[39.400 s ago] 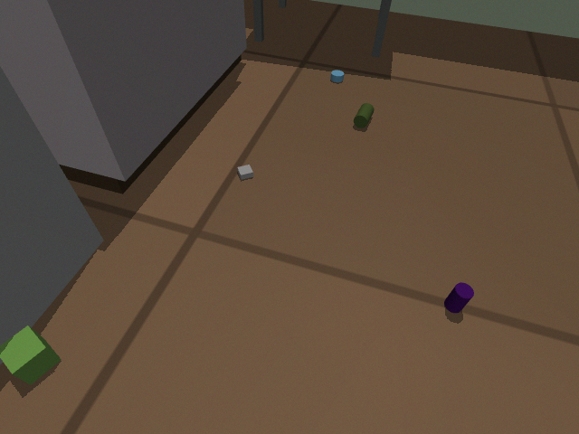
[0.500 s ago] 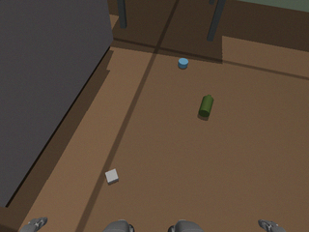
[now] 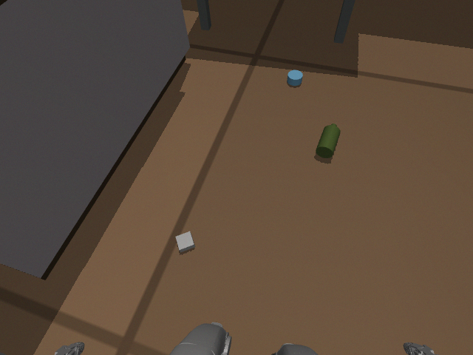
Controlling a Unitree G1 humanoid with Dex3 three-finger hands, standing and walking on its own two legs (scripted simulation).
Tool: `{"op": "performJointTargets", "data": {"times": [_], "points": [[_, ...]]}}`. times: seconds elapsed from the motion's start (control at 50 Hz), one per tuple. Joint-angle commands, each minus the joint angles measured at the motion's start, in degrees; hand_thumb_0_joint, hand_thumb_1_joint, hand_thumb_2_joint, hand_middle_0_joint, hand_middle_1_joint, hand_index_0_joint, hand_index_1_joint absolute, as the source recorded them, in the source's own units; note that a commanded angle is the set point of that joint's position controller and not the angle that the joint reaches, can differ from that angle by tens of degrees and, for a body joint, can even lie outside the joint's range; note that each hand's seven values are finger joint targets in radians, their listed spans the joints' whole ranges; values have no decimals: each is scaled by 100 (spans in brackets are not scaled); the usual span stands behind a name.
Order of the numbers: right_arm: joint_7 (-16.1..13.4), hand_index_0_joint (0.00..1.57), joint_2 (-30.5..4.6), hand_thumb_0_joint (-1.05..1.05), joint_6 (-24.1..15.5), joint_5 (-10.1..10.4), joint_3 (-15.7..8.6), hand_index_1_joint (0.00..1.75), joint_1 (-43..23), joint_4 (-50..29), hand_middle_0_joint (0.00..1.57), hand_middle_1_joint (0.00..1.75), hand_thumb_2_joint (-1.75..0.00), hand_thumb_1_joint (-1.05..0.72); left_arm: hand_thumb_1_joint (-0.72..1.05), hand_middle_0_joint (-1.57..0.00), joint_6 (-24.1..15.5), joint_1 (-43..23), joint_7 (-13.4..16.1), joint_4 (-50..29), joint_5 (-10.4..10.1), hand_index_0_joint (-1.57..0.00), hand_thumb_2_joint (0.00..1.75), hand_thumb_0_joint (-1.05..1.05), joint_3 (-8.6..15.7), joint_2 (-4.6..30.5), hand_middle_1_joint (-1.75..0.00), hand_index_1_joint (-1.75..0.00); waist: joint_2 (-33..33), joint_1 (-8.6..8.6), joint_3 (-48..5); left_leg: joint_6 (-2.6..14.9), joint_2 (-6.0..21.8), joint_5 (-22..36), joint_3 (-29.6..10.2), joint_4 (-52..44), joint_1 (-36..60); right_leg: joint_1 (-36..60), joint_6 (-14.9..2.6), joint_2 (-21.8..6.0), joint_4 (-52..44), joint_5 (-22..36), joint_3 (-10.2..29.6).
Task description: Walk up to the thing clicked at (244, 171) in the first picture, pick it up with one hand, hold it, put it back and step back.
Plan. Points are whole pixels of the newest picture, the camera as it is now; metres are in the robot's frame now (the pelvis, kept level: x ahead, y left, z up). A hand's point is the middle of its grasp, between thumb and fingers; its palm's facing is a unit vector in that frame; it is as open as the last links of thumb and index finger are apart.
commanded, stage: step back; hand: left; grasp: from above
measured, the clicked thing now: (185, 241) +0.55 +0.28 -0.75
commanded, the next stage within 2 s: none
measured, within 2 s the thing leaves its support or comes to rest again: neither
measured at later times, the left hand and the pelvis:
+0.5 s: hand out of the picture -0.05 +0.31 -0.15, palm faces -0.03 -0.91 -0.41, open 7.4 cm; pelvis -0.14 +0.03 +0.00, yaw -2 degrees
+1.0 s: hand out of the picture -0.16 +0.32 -0.15, palm faces +0.03 -0.91 -0.41, open 7.4 cm; pelvis -0.32 +0.05 -0.02, yaw +2 degrees
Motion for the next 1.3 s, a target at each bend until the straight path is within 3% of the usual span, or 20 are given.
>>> {"op": "performJointTargets", "data": {"times": [0.0, 0.08, 0.14, 0.18, 0.2, 0.28, 0.46, 0.56, 0.6, 0.62, 0.7, 0.8, 0.88, 0.94, 0.98, 1.0, 1.02, 1.08, 1.2, 1.28], "points": [[-61, 20, -880, 0, -220, -62, -238, 30, -221, -652, 20, 30, -90, -90, 90, -20, -134, 351, 191, -553, -26, -20, 90, 0, 459, 1526, -30, -30, -1135, 331, -1348, -25, 485, -290, 76, -1006, -682, 2170, -1111, -1872, -340, 4462, 1709], [35, 20, -912, 0, -214, -82, -339, 30, 267, -536, 20, 30, -90, -90, 90, -20, -113, -82, 150, -749, -38, -20, 90, 0, 432, 1703, -30, -30, -1182, 70, -1493, 96, 566, 103, 519, -2037, 438, 1360, -931, -1713, -187, 4001, 1440], [94, 20, -1010, 0, -239, -99, -437, 30, 538, -447, 20, 30, -90, -90, 90, -20, -61, -306, 76, -849, -81, -20, 90, 0, 372, 1688, -30, -30, -520, -194, -1625, 313, 847, 2283, 332, -3309, 1506, 444, -363, -1110, 321, 2330, 974], [142, 20, -1624, 0, -218, -134, -545, 30, 242, -638, 20, 30, -90, -90, 90, -20, -48, -472, 89, -901, -156, -20, 90, 0, 319, 1378, -30, -30, 1122, -274, -1504, 1456, 2459, 3318, -1624, -3940, 1445, -620, 137, 411, 1840, -1016, 121], [141, 20, -1817, 0, -230, -174, -595, 30, 244, -669, 20, 30, -90, -90, 90, -20, -26, -637, 138, -849, -91, -20, 90, 0, 396, 1464, -30, -30, 1280, -525, -1425, 1983, 2957, 3310, -2352, -4211, 1044, -648, 205, 502, 3016, -2185, 768], [52, 20, -1178, 0, -208, -216, -415, 30, -492, -896, 20, 30, -90, -90, 90, -20, 18, 103, 109, -478, -154, -20, 90, 0, 383, 1405, -30, -30, 443, 65, -873, 1365, 2145, 3220, -714, -3994, 956, -1199, 142, 570, 4131, -1276, 1176], [91, 20, -1190, 0, -169, -168, -482, 30, -31, -950, 20, 30, -90, -90, 90, -20, -105, 276, 55, -516, -102, -20, 90, 0, 320, 1293, -30, -30, 771, -315, -1433, 1475, 2153, 2905, -387, -3622, 2196, -616, 540, 35, 1280, -1068, 544], [149, 20, -1269, 0, -7, -68, -518, 30, -412, -1040, 20, 30, -90, -90, 90, -20, -149, 1323, -9, 66, 13, -20, 90, 0, 436, 1469, -30, -30, 610, 129, -1630, 776, 1874, 967, -236, -3370, 595, 1109, 141, -17, -766, 144, 223], [145, 20, -788, 0, -16, -30, -433, 30, -499, -1150, 20, 30, -90, -90, 90, -20, -136, 732, -51, -279, 127, -20, 90, 0, 656, 2334, -30, -30, -1841, 220, -829, 20, 255, -428, 474, -1166, -770, -119, -784, -1916, -2167, -1821, 3263], [72, 20, -1040, 0, 25, -100, -533, 30, -587, -1075, 20, 30, -90, -90, 90, -20, -125, 89, -15, -584, 172, -20, 90, 0, 691, 2692, -30, -30, -2046, 344, -389, -146, 321, -649, -199, 119, -306, -1476, -1494, -2720, -2547, -2028, 3999], [118, 20, -931, 0, -27, 7, -489, 30, 498, -541, 20, 30, -90, -90, 90, -20, -159, -930, 53, -778, 107, -20, 90, 0, 492, 1640, -30, -30, -1027, -474, -526, -95, -199, 393, -376, 942, -158, -830, -454, -1126, -1576, 364, 1175], [21, 20, -908, 0, -143, -43, -371, 30, 388, -673, 20, 30, -90, -90, 90, -20, -119, -7, 104, -723, 132, -20, 90, 0, 516, 1526, -30, -30, -1330, 180, -1092, -279, 189, -193, -49, -269, -814, 1373, -727, -1401, -942, 1567, 1320], [14, 20, -876, 0, -206, -121, -370, 30, 541, -684, 20, 30, -90, -90, 90, -20, -36, 55, 157, -720, 51, -20, 90, 0, 509, 1663, -30, -30, -1654, 208, -1523, -105, 689, -393, 362, -2072, 16, 1696, -822, -1794, -345, 3025, 1439], [49, 20, -1007, 0, -201, -160, -508, 30, 1223, -328, 20, 30, -90, -90, 90, -20, 105, -448, 101, -867, -42, -20, 90, 0, 381, 1641, -30, -30, -1085, -223, -1492, 91, 592, 1570, 716, -4001, 1381, 542, -350, -1303, 329, 2185, 946], [112, 20, -1821, 0, -167, -292, -638, 30, 741, -531, 20, 30, -90, -90, 90, -20, 126, -325, 114, -933, -134, -20, 90, 0, 265, 1252, -30, -30, 1292, -94, -1242, 957, 2520, 2759, -2024, -4328, 1743, -1492, 173, 280, 1965, -1545, 13], [147, 20, -2218, 0, -166, -280, -683, 30, 610, -677, 20, 30, -90, -90, 90, -20, 116, -825, 201, -948, -50, -20, 90, 0, 428, 1568, -30, -30, 1464, -521, -1108, 1762, 2996, 2570, -2676, -4518, 503, -954, 264, 315, 3010, -2281, 862], [104, 20, -1934, 0, -220, -260, -639, 30, 267, -700, 20, 30, -90, -90, 90, -20, 117, -851, 187, -816, -47, -20, 90, 0, 437, 1671, -30, -30, 1133, -351, -746, 1810, 3030, 2403, -2539, -4587, 39, -770, 203, 259, 3605, -1936, 1258], [27, 20, -1208, 0, -236, -292, -426, 30, -281, -840, 20, 30, -90, -90, 90, -20, 152, -119, 112, -473, -176, -20, 90, 0, 391, 1479, -30, -30, 416, 179, -726, 949, 1822, 3125, -472, -3918, 845, -1379, 132, 547, 4107, -901, 1340], [38, 20, -1011, 0, -207, -153, -438, 30, 248, -821, 20, 30, -90, -90, 90, -20, -4, -54, 86, -462, -20, -20, 90, 0, 307, 1322, -30, -30, 579, -233, -1190, 1459, 2092, 3633, -479, -3540, 2431, -1409, 570, 282, 2581, -1100, 890], [57, 20, -1245, 0, -175, -182, -505, 30, 196, -831, 20, 30, -90, -90, 90, -20, -99, 71, 16, -361, -5, -20, 90, 0, 256, 1312, -30, -30, 739, -295, -1681, 1371, 2227, 2747, -493, -3407, 2504, -584, 445, -46, 665, -1041, 475]]}}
